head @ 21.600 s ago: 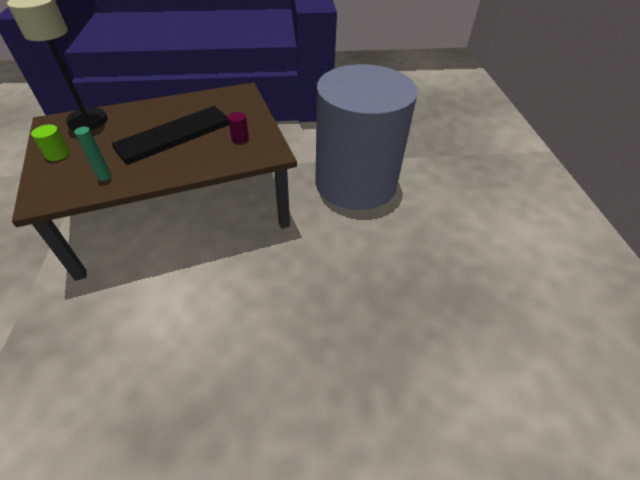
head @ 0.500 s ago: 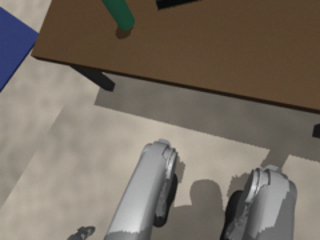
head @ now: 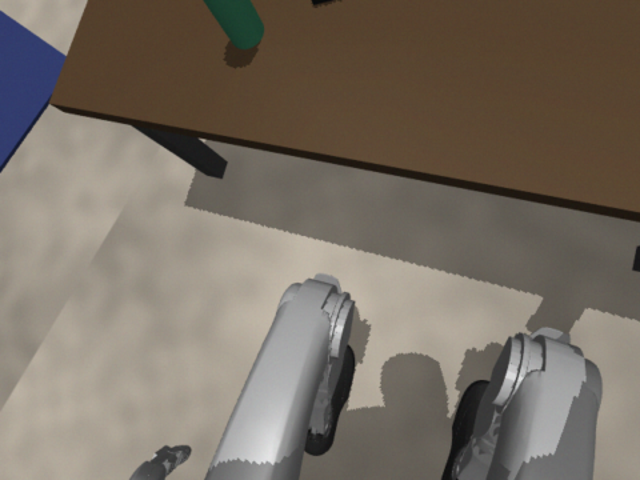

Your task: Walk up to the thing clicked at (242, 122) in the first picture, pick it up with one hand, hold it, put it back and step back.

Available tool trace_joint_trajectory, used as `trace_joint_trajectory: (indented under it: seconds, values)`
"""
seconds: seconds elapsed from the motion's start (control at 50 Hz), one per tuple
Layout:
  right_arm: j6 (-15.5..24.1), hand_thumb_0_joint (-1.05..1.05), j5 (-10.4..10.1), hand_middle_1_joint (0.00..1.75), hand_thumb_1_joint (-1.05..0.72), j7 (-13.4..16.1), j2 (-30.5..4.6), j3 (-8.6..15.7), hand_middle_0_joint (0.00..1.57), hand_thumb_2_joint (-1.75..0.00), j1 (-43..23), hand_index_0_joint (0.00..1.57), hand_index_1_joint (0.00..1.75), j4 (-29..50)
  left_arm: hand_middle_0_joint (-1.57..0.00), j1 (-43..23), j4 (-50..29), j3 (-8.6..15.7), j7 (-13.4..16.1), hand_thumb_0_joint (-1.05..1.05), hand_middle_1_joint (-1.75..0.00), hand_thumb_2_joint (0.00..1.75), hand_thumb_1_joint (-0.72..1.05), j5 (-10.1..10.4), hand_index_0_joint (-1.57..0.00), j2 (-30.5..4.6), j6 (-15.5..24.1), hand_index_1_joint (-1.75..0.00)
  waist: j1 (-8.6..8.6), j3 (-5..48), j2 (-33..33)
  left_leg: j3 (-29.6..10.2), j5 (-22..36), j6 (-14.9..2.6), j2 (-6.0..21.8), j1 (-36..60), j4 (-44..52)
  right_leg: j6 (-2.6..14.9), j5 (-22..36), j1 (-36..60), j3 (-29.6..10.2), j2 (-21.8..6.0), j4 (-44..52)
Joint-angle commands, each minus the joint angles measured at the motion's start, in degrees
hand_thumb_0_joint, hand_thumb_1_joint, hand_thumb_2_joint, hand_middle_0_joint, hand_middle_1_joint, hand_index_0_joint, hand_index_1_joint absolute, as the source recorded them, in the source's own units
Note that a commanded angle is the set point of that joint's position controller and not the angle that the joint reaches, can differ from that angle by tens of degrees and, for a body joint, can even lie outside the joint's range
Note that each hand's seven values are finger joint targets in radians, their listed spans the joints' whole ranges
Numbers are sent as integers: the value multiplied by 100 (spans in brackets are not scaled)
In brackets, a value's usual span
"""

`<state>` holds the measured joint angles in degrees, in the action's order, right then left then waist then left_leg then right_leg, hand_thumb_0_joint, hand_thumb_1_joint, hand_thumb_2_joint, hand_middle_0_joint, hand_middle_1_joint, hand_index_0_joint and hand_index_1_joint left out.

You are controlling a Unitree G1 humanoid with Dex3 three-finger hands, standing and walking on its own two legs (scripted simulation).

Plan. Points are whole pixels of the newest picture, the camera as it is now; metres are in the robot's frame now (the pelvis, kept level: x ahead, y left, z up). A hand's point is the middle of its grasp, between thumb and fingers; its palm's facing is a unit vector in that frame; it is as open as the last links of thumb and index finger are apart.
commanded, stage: loosen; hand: right
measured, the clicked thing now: out of the picture +0.60 -0.27 +0.01
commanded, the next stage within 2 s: open in 0.08 s
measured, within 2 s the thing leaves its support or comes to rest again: neither
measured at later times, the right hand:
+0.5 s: hand out of the picture +0.61 -0.28 +0.03, palm faces +0.32 +0.95 -0.03, open 12.3 cm
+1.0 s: hand out of the picture +0.60 -0.34 +0.14, palm faces +0.39 +0.92 -0.07, open 16.1 cm
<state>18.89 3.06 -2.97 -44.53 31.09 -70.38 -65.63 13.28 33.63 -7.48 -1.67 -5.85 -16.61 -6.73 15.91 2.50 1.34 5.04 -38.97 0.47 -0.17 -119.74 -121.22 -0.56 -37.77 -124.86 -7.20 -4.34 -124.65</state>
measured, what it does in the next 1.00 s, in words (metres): rises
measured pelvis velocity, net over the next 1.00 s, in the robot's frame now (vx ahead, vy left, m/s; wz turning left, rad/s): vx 0.00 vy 0.00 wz -0.01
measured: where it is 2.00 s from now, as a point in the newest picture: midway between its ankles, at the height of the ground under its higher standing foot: (390, 439)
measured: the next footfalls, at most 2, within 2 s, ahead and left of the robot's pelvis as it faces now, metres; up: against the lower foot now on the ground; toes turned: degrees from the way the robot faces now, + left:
none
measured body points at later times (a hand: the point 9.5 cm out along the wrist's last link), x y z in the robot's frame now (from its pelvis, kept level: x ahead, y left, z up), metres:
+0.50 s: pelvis +0.00 +0.00 +0.00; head +0.26 -0.05 +0.36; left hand +0.03 +0.27 -0.10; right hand +0.58 -0.32 +0.03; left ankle +0.09 +0.12 -0.37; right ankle +0.08 -0.13 -0.37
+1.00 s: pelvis +0.00 +0.00 +0.05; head +0.25 -0.05 +0.42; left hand +0.04 +0.26 -0.06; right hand +0.57 -0.39 +0.15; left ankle +0.09 +0.12 -0.37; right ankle +0.08 -0.13 -0.37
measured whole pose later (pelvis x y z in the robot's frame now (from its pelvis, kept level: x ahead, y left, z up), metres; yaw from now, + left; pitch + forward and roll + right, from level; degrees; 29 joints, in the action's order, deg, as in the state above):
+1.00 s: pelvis +0.00 +0.00 +0.05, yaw +0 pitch +37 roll +7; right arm 11.7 2.6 -7.7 -53.3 32.9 -72.3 -64.4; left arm 12.8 33.6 -7.5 -0.6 -2.7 -15.8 -6.9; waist 14.7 4.0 2.1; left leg 5.2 -37.7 0.3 -0.6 -111.2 -111.5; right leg -0.7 -37.1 -116.1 -6.6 -4.9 -115.3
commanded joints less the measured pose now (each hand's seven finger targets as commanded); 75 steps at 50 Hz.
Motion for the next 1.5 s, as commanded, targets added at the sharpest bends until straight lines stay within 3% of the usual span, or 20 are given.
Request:
trace_joint_trajectory:
  seconds: [0.0,0.16,0.22,0.32,0.44,0.54,0.7,0.76,0.9,1.02,1.04,1.06,1.08,1.12,1.18,1.26,1.3,1.34,1.38,1.48]
  values:
    - [369,0,-47,128,-9,0,-1467,32,122,-115,-2328,125,128,1271,-21,1399,-26,417,93,0,-30,88,92,14,-21,-1359,-15,-30,102,4224,1612,188,1395,-186,-194,2314,1310,226,1030,2782,250,63,1172]
    - [283,0,-58,78,17,-43,-1426,-83,106,-51,-2352,106,78,1349,-21,1389,-33,411,84,0,-30,90,91,12,-21,-1348,-43,-30,88,4343,1671,180,1592,-175,-204,2362,1289,225,1251,2902,269,44,1060]
    - [258,0,-69,61,26,-34,-1563,14,82,-41,-2308,82,61,1385,-21,1375,-60,414,81,0,-30,92,88,31,-20,-1358,-44,-31,29,4315,1631,182,1391,-182,-211,2364,1299,225,1034,2726,258,48,1131]
    - [238,0,-102,43,26,-34,-1503,-21,63,-27,-2344,62,43,1493,-21,1406,-38,423,103,0,-30,92,87,32,-20,-1364,-55,-31,65,4340,1693,209,1508,-182,-219,2341,1311,213,1178,2933,242,39,1144]
    - [242,0,-99,31,23,3,-1395,-37,48,-20,-2309,46,31,1526,-21,1399,-62,417,87,0,-30,93,86,16,-20,-1339,-61,-32,67,4355,1822,232,1697,-205,-220,2243,1205,188,1476,3153,205,21,1140]
    - [245,0,-69,28,18,21,-1367,-94,32,-26,-2284,31,28,1398,-21,1320,-48,421,97,0,-29,90,88,24,-20,-1357,-51,-31,65,4128,1799,245,1337,-221,-207,2073,1220,184,1042,2924,197,50,1222]
    - [140,0,-57,13,20,-24,-2309,376,19,-13,-2488,17,13,2260,-20,1416,-148,470,141,0,-29,90,88,106,-19,-1403,-110,-31,-211,5203,2124,181,1687,-227,-197,2619,1347,147,1655,3870,231,26,1445]
    - [-11,0,-61,7,24,-80,-2505,398,15,-7,-2714,13,7,2322,-20,1462,-140,480,177,0,-29,91,87,171,-19,-1365,-124,-31,-156,5228,2100,110,1654,-212,-207,2913,1624,163,1542,3932,246,14,1643]
    - [-357,0,-48,4,35,-406,-2472,184,10,-5,-2451,9,4,1505,-21,1358,-38,467,233,0,-30,90,87,313,-20,-1323,-11,-31,-33,4394,1853,88,1356,-210,-225,2847,2253,202,1237,4042,202,4,2164]
    - [-535,0,-233,2,40,-850,-2057,-41,9,-2,-1836,9,2,726,-21,1348,-91,403,179,0,-30,91,85,416,-20,-1320,103,-31,34,3737,1403,82,1490,-176,-239,3070,2706,272,1351,4031,174,-20,2470]
    - [-791,0,588,6,36,-508,-3102,110,5,-9,-1411,6,6,268,-22,1321,-61,447,76,0,-31,91,87,429,-21,-1223,-61,-32,-518,4008,1574,-51,1441,-196,-273,3279,2903,257,1457,4376,273,3,2786]
    - [-869,0,546,6,39,-318,-2836,31,6,-9,-1724,6,5,509,-22,1299,-147,485,23,0,-31,91,86,456,-21,-1270,-120,-32,-329,4057,1588,3,1362,-197,-271,3201,2974,237,1408,4668,227,-24,2912]
    - [-878,0,592,5,38,-235,-2745,-52,6,-9,-1965,6,5,812,-22,1390,-122,555,-22,0,-31,91,86,432,-21,-1302,-156,-32,-329,4192,1798,-7,1505,-208,-247,3290,3001,217,1612,4939,186,-28,3019]
    - [-910,0,697,6,38,-119,-3028,-25,5,-9,-2238,6,6,1464,-21,1343,-181,615,-72,0,-30,91,87,446,-20,-1255,-213,-31,-454,4948,1940,-37,1701,-185,-254,3611,3237,206,1999,5766,176,-60,3215]
    - [-1013,0,779,8,37,190,-3405,172,7,-16,-2024,7,8,1787,-20,1395,-185,669,-117,0,-29,89,87,491,-20,-1215,-247,-29,-687,5393,1941,-126,1963,-150,-273,4387,3650,200,2310,6307,240,-67,3532]
    - [-1092,0,746,7,43,460,-2586,-86,7,-13,-1214,7,7,1197,-20,1381,94,811,-48,0,-29,90,90,490,-20,-1192,-226,-30,-566,4414,1757,-89,1853,-146,-283,4514,4238,145,2084,6636,186,-93,4153]
    - [-1114,0,720,8,40,550,-2505,-52,7,-14,-816,7,8,1250,-20,1361,66,781,-3,0,-29,90,90,510,-20,-1117,-212,-30,-651,4303,1591,-102,2013,-130,-281,4863,4493,146,2213,6810,208,-88,4382]
    - [-1162,0,625,7,43,566,-1965,-248,7,-13,-238,7,7,1056,-20,1331,62,811,12,0,-29,90,90,528,-20,-1035,-191,-30,-650,4198,1488,-87,2276,-131,-301,5125,4771,148,2556,7171,233,-94,4592]
    - [-1269,0,490,7,43,584,-1268,-480,7,-13,502,7,7,733,-20,1317,73,877,57,0,-29,90,90,579,-20,-1013,-155,-30,-562,3561,1092,-45,2317,-135,-316,5323,5054,157,2477,7088,220,-88,4878]
    - [-1431,0,205,7,46,671,-660,-730,6,-11,1671,6,7,1609,-20,1129,-111,986,189,0,-29,90,90,717,-20,-1057,-102,-30,-902,3190,1216,25,2068,-237,-309,5710,5629,23,2414,8139,21,-93,5984]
